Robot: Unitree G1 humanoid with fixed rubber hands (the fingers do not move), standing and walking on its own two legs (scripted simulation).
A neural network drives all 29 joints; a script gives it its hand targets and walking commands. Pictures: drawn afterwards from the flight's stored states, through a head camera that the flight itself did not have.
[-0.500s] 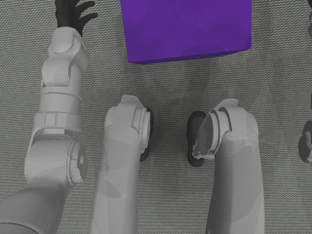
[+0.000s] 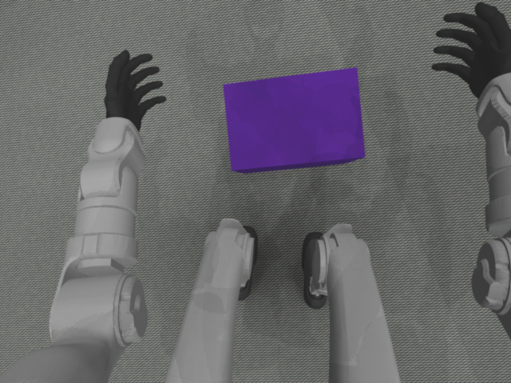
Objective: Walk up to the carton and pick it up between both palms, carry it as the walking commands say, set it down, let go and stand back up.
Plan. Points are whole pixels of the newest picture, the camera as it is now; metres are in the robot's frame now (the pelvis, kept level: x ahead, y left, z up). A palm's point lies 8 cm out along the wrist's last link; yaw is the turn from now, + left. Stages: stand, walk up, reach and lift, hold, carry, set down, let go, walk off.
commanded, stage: set down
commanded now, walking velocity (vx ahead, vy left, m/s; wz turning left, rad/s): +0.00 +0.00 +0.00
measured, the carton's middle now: (291, 129) +0.49 -0.02 -0.44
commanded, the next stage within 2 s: let go in 0.54 s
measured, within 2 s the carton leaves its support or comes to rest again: neither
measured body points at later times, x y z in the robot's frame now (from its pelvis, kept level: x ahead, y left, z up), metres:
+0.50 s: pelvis +0.03 +0.00 +0.12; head +0.30 -0.02 +0.48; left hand +0.46 +0.21 +0.01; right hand +0.49 -0.26 +0.01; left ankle +0.09 +0.11 -0.52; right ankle +0.08 -0.09 -0.52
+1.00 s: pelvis +0.09 +0.01 +0.19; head +0.23 +0.01 +0.62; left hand +0.35 +0.25 +0.10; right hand +0.37 -0.22 +0.09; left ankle +0.09 +0.11 -0.52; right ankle +0.08 -0.09 -0.52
